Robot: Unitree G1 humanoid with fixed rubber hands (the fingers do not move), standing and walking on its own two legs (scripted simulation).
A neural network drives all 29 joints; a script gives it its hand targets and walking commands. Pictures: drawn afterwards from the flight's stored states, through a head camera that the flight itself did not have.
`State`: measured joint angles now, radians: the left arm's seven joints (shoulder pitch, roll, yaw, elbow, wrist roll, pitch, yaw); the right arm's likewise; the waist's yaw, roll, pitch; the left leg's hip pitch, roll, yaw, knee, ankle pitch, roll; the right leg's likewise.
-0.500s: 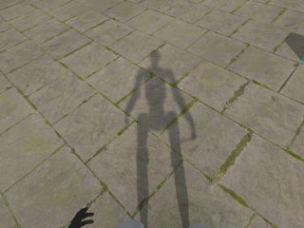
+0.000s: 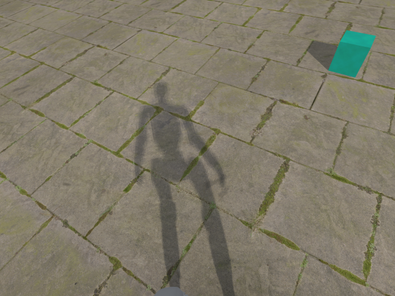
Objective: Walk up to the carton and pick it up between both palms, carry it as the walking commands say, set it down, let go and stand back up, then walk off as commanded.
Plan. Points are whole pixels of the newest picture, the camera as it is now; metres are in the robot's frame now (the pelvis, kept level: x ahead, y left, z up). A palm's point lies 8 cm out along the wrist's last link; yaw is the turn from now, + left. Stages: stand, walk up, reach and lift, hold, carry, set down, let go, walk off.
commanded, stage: walk up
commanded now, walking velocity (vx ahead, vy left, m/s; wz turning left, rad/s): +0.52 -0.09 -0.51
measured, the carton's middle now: (350, 53) +1.91 -1.11 -0.63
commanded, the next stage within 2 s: none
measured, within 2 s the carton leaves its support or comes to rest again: neither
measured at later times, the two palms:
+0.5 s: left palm (159, 214) +0.33 +0.15 -0.11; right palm out of the picture -0.04 -0.24 -0.11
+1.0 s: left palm (171, 184) +0.44 +0.13 -0.15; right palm (350, 217) +0.32 -0.33 -0.11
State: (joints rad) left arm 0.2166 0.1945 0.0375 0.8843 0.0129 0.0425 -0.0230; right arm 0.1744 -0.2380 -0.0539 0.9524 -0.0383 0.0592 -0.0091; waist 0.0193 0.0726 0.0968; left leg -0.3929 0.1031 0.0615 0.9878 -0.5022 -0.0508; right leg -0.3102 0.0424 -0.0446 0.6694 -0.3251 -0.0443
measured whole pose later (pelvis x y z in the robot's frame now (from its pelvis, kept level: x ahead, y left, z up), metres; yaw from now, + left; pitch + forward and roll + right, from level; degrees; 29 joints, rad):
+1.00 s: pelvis +0.34 -0.08 +0.00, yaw -25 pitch -1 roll -1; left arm 0.28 0.20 0.05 1.06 0.04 -0.01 -0.02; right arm 0.21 -0.17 -0.04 0.93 -0.03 -0.07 0.01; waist 0.03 -0.04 0.01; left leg -0.33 0.10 0.22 0.67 -0.31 0.03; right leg -0.43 -0.07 -0.03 1.10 -0.42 -0.01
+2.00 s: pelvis +0.71 -0.28 +0.02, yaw -29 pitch -1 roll +1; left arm 0.10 0.21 0.04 1.02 0.03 -0.01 -0.06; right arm 0.32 -0.14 -0.07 1.10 -0.04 -0.06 0.00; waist -0.03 -0.03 0.05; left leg -0.09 0.10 0.23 0.44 -0.31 -0.03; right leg -0.51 -0.12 -0.05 0.73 -0.21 0.04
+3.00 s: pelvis +1.09 -0.55 +0.01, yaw -29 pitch +1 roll -2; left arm 0.22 0.14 0.05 1.02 0.03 -0.08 -0.01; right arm 0.28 -0.22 -0.06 1.10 -0.03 -0.04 0.02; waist -0.01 0.09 0.02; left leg -0.46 0.13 0.07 1.10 -0.33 -0.02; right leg -0.24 -0.03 -0.19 0.52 -0.28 -0.01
